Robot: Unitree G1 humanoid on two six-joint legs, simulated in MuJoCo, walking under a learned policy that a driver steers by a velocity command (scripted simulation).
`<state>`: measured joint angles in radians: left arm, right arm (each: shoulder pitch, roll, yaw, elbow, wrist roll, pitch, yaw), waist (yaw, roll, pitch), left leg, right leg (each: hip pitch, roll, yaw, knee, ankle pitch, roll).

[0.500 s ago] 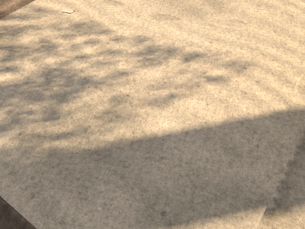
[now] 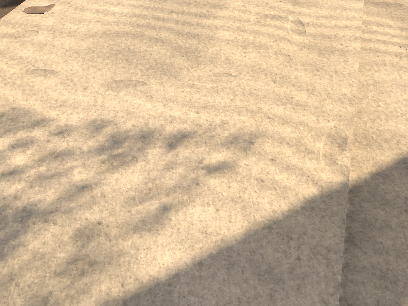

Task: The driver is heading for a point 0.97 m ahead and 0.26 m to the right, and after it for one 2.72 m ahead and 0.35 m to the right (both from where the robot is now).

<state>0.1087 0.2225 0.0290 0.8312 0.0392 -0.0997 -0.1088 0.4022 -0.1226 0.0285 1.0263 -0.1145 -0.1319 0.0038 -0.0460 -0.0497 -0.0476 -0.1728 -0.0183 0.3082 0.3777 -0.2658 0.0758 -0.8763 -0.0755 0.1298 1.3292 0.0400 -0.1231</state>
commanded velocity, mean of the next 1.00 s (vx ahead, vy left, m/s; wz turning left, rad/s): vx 0.50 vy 0.00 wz -0.50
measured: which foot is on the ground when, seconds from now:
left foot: down 0.00-0.36, up 0.38-0.76, down 0.78-1.00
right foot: up 0.00-0.34, down 0.36-0.78, up 0.80-1.00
